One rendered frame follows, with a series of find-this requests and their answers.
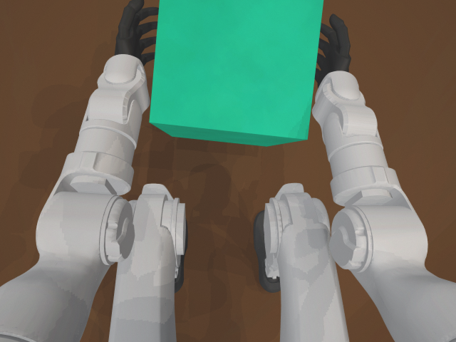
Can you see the robot right forearm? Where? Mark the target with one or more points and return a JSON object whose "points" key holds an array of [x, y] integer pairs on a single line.
{"points": [[361, 175]]}

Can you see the carton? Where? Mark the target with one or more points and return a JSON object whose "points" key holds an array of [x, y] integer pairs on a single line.
{"points": [[235, 71]]}

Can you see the right robot upper arm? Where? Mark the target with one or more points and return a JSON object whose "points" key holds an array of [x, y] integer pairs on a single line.
{"points": [[384, 246]]}

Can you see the left robot hand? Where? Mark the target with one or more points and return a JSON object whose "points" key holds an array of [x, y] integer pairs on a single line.
{"points": [[129, 31]]}

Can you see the left robot upper arm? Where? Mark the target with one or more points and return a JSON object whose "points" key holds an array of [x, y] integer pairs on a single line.
{"points": [[80, 236]]}

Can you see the left robot thigh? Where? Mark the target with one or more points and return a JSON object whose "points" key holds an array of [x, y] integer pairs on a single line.
{"points": [[144, 297]]}

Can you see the right robot hand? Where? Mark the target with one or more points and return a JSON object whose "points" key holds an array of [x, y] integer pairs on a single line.
{"points": [[336, 52]]}

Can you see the robot left forearm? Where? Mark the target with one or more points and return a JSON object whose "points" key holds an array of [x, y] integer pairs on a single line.
{"points": [[102, 160]]}

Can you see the robot right foot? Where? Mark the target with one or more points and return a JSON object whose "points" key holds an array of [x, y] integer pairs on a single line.
{"points": [[270, 284]]}

